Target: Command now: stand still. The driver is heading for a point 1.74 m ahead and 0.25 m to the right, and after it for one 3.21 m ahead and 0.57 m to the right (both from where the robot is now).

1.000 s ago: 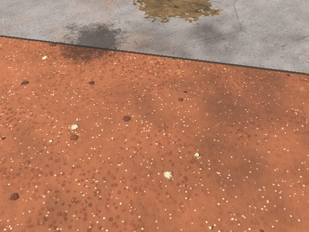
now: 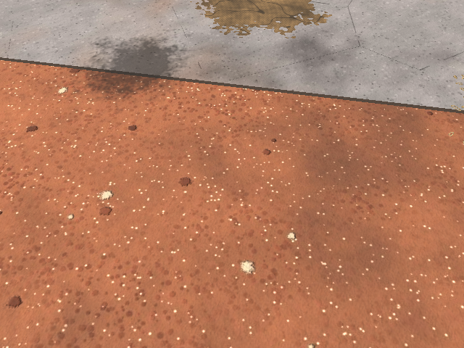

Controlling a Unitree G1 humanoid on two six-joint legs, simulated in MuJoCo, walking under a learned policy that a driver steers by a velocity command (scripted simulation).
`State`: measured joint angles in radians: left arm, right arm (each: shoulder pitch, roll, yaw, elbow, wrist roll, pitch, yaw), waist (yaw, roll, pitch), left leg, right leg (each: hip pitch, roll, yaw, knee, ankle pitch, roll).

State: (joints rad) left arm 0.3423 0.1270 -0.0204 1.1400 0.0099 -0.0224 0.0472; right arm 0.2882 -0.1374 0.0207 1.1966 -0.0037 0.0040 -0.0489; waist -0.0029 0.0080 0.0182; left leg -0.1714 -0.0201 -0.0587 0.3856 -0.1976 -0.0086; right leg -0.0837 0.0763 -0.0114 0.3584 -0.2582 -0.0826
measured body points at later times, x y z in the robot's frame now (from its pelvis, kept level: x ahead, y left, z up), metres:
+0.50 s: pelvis +0.10 +0.04 -0.01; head +0.12 +0.06 +0.44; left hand -0.04 +0.26 -0.16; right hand +0.23 -0.20 -0.14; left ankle +0.18 +0.14 -0.73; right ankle -0.04 -0.07 -0.74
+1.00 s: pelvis +0.37 +0.07 -0.02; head +0.41 +0.07 +0.43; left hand +0.55 +0.28 -0.14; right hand +0.25 -0.14 -0.16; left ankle +0.20 +0.15 -0.74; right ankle +0.53 -0.02 -0.72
